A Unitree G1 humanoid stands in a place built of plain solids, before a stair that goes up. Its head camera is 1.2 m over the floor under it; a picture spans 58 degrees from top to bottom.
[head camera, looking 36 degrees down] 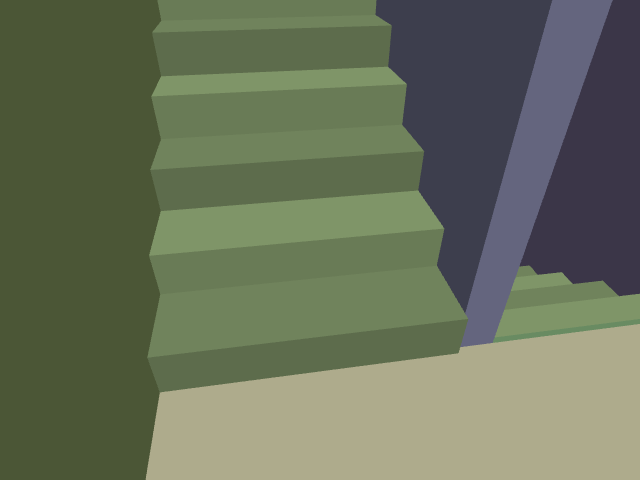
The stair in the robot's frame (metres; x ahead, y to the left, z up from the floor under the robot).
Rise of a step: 0.17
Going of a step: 0.27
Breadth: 1.00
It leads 9 degrees to the left of straight ahead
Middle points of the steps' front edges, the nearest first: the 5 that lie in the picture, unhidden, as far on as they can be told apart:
0.90 0.01 0.17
1.17 0.06 0.34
1.44 0.10 0.51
1.71 0.14 0.68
1.98 0.18 0.85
